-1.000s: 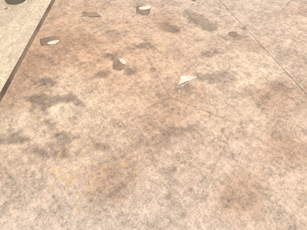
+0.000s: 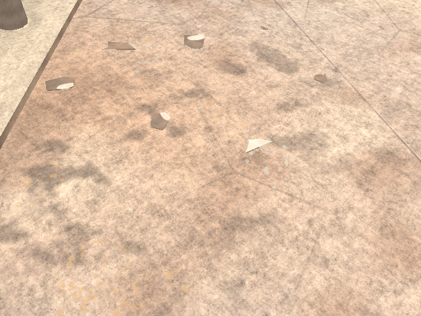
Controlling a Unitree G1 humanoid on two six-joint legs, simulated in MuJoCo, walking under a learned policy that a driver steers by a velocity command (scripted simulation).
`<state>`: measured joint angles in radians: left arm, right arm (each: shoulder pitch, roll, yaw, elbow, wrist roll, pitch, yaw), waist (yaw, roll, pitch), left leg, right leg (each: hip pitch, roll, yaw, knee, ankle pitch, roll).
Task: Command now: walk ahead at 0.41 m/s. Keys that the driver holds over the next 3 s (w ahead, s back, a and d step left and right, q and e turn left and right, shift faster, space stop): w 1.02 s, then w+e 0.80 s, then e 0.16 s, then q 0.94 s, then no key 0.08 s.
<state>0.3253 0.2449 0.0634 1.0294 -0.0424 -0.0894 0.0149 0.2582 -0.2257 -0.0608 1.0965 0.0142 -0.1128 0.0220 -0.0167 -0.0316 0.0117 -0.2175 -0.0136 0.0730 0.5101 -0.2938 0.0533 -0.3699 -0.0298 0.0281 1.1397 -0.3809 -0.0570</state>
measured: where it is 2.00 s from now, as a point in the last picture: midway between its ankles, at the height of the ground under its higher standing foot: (227, 166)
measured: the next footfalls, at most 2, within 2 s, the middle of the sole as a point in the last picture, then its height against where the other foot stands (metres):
right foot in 0.40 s outside the picture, level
left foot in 0.96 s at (174, 259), level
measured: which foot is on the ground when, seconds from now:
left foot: down 0.00-0.42, up 0.44-0.94, down 0.96-1.00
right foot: up 0.00-0.38, down 0.40-0.96, up 0.98-1.00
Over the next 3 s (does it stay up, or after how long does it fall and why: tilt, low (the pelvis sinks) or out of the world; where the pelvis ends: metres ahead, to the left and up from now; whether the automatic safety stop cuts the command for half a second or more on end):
stays up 1.21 -0.08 0.00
